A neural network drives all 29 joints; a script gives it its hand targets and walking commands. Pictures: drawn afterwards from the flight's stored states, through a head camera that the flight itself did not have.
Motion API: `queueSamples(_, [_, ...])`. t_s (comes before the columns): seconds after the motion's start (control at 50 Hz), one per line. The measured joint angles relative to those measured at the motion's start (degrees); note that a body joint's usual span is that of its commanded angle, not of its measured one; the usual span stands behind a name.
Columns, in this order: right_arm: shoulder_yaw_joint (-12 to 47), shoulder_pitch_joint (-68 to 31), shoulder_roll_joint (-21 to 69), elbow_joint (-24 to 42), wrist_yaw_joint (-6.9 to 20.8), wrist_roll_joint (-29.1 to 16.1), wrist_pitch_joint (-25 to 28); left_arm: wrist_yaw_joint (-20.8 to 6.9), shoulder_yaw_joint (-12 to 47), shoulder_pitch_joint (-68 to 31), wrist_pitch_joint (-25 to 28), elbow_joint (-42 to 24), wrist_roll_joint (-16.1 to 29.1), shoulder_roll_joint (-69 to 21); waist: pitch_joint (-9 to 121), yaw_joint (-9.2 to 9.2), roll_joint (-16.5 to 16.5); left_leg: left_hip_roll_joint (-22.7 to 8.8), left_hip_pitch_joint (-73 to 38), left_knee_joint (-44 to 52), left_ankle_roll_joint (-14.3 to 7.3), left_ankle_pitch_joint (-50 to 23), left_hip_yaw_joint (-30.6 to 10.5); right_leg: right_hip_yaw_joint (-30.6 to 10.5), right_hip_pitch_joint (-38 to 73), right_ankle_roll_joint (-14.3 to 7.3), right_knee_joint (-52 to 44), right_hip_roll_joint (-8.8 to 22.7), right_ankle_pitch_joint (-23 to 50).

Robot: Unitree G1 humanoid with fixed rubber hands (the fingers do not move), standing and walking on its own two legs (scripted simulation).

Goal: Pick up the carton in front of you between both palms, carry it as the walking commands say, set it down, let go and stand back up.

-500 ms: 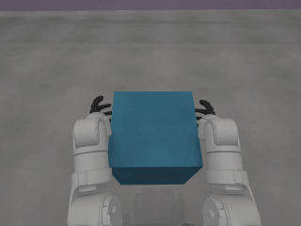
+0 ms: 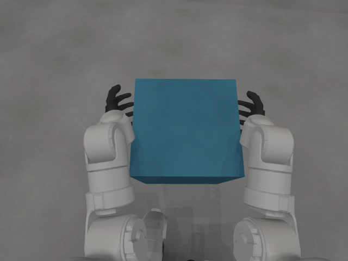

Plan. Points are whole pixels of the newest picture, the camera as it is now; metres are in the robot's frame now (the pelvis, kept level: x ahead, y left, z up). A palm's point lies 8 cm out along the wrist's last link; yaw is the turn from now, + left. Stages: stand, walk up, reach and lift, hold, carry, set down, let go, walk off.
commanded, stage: carry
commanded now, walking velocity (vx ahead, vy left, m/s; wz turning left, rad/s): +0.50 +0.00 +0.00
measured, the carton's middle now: (183, 140) +0.38 +0.05 -0.01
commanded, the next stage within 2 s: none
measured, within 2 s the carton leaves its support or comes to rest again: neither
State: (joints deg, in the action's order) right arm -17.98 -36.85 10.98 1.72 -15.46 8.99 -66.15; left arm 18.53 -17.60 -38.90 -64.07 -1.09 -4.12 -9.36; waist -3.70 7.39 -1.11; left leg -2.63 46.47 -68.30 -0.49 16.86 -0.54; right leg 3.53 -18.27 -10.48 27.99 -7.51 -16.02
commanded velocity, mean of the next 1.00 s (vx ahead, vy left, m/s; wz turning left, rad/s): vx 0.50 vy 0.00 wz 0.00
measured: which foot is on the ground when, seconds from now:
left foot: up 0.00-0.20, down 0.22-0.66, up 0.68-1.00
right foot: down 0.00-0.22, up 0.24-0.62, down 0.64-1.00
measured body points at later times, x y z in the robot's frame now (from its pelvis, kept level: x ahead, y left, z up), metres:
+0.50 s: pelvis +0.35 -0.01 +0.02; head +0.39 -0.01 +0.47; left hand +0.69 +0.10 +0.11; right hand +0.65 -0.18 +0.10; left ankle +0.28 +0.07 -0.73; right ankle +0.43 -0.17 -0.68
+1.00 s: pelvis +0.67 -0.07 +0.01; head +0.66 -0.08 +0.46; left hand +0.95 +0.07 +0.11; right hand +0.94 -0.22 +0.09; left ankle +0.79 +0.07 -0.71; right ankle +0.58 -0.15 -0.73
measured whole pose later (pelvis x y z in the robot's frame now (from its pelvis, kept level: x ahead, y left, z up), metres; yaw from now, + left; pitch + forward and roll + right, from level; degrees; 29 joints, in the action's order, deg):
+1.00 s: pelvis +0.67 -0.07 +0.01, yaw +1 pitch +3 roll +1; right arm -3.4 -8.0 7.6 17.5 -12.0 6.4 -70.7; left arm 11.6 -2.1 -11.1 -69.8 -17.7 -6.9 -8.0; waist 6.5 0.4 -1.0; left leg -5.2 28.2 -29.6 1.0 10.1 9.1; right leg 10.6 -2.7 -1.9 16.3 1.3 -16.9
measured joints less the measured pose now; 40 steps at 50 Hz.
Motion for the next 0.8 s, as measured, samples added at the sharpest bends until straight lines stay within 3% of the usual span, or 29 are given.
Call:
queueSamples(0.1, [1.83, 1.76, -0.56, 3.29, 0.46, 0.47, 0.23, -2.48, 1.41, 0.82, 2.48, 0.27, -0.44, 0.36, 1.20, -1.46, -0.41, 0.51, -0.92, 15.49, 0.07, -6.82, 3.65, -1.64, 7.61, 0.43, -4.52, 0.70, -3.59])
queueSamples(0.2, [3.18, 2.76, -1.15, 3.37, 0.56, 0.09, 0.05, -3.49, 1.79, 1.75, 2.04, -0.45, -2.05, 0.08, 3.25, -4.06, 0.72, 4.49, -12.58, 38.80, -1.28, -16.54, 10.20, -0.88, 14.35, 3.71, -3.30, 0.66, -6.10])
queueSamples(0.22, [3.75, 2.98, -0.89, 2.65, 0.42, 0.09, 0.02, -3.82, 1.65, 2.63, 1.49, -0.99, -2.39, 0.30, 3.79, -4.29, 1.07, 4.73, -16.73, 43.16, -1.82, -19.07, 11.44, -0.20, 14.06, 4.99, 1.11, 0.43, -6.24])
queueSamples(0.24, [4.32, 3.15, -0.31, 1.90, 0.16, 0.19, 0.16, -4.28, 1.43, 3.41, 0.83, -1.64, -2.63, 0.79, 4.52, -4.86, 0.83, 4.82, -20.03, 45.61, -4.06, -16.01, 11.84, 0.89, 11.85, 6.92, 8.40, 0.83, -5.83])
queueSamples(0.28, [5.59, 3.11, 0.03, 1.53, -0.45, 0.52, 0.42, -5.30, 1.21, 3.84, 0.60, -1.96, -2.58, 1.73, 4.31, -7.70, -0.43, 5.68, -21.72, 44.66, -6.13, -10.71, 12.09, 0.38, 3.36, 10.67, 28.35, 1.90, -8.58])
queueSamples(0.3, [6.08, 3.42, -0.25, 1.50, -0.66, 0.27, 0.21, -5.57, 1.44, 4.57, 0.71, -2.15, -2.80, 1.64, 4.14, -8.82, -0.03, 5.50, -22.70, 44.52, -6.28, -9.71, 11.91, -0.09, -1.15, 11.39, 36.77, 2.14, -10.24])
queueSamples(0.34, [5.95, 6.04, -0.45, 2.87, -0.39, -0.62, -0.50, -5.32, 2.06, 7.23, 0.47, -3.66, -3.96, -0.40, 4.22, -10.57, 1.33, 4.88, -25.80, 45.98, -5.47, -8.78, 10.90, -0.40, -7.61, 11.18, 42.07, 3.82, -8.15])
queueSamples(0.42, [5.35, 13.16, 0.91, 7.05, -0.26, -2.66, -0.84, -5.34, 4.39, 13.28, -0.87, -8.12, -6.76, -3.53, 4.86, -11.76, 2.71, 3.41, -33.09, 50.80, -4.14, -6.47, 9.16, -1.24, -14.45, 11.90, 30.06, 8.73, -3.40])
queueSamples(0.48, [8.53, 15.62, -0.35, 10.53, -1.93, -4.75, -1.67, -5.85, 7.22, 15.58, -1.70, -11.18, -6.18, -2.06, 4.75, -10.87, 2.60, 2.20, -37.67, 52.23, -2.90, -3.84, 8.32, -0.89, -16.55, 12.22, 18.05, 10.97, 1.70])
queueSamples(0.52, [9.65, 16.23, -0.60, 13.14, -1.76, -4.56, -2.46, -5.60, 8.37, 16.68, -2.07, -13.75, -5.38, -1.63, 4.99, -9.74, 2.34, 1.38, -40.50, 52.39, -1.69, -1.54, 7.84, 0.43, -16.40, 12.07, 10.41, 11.32, 6.19])
queueSamples(0.58, [10.74, 17.00, -0.82, 14.32, 0.61, -2.64, -3.35, -4.92, 10.20, 18.57, -3.16, -16.24, -5.11, -0.95, 6.47, -7.89, 2.24, -0.05, -44.85, 51.18, 0.29, 3.11, 7.51, 4.18, -13.49, 11.30, 0.18, 10.24, 13.73])
queueSamples(0.62, [11.47, 18.19, -1.21, 14.54, 2.07, -1.68, -4.24, -5.00, 10.70, 19.26, -4.30, -16.37, -5.17, -0.73, 7.61, -7.55, 1.60, -0.99, -45.86, 44.66, 1.51, 7.76, 7.46, 7.16, -8.42, 10.64, -5.88, 9.54, 16.58])
queueSamples(0.66, [11.40, 19.45, -1.66, 12.98, 3.38, -0.53, -4.55, -5.94, 11.24, 19.94, -4.30, -13.53, -5.59, -0.52, 9.03, -6.46, 2.79, -2.74, -41.15, 29.75, 2.02, 8.28, 6.43, 8.26, -7.28, 7.20, -2.89, 8.48, 13.73])
queueSamples(0.72, [11.83, 22.61, -2.43, 10.92, 3.33, -0.73, -5.66, -6.79, 12.18, 21.86, -5.43, -10.26, -4.88, 0.03, 9.21, -5.90, 2.39, -0.24, -29.73, 7.44, 0.68, 8.81, 3.24, 8.52, -4.30, 6.03, -1.89, 8.88, 8.65])
queueSamples(0.76, [12.71, 24.25, -2.78, 10.34, 3.16, -1.29, -5.86, -7.05, 12.57, 23.44, -6.01, -10.10, -4.37, 0.43, 8.86, -5.86, 1.39, 0.02, -24.10, 4.88, 0.11, 7.03, 4.51, 8.28, -1.07, 6.68, -4.39, 9.36, 8.03])
queueSamples(0.8, [13.70, 25.54, -2.98, 10.43, 3.44, -1.51, -5.37, -7.07, 12.99, 24.93, -6.17, -11.27, -4.05, 0.79, 8.79, -5.84, 0.67, -0.75, -20.39, 10.37, 0.22, 4.78, 5.79, 7.93, 1.87, 6.61, -7.22, 9.45, 7.62])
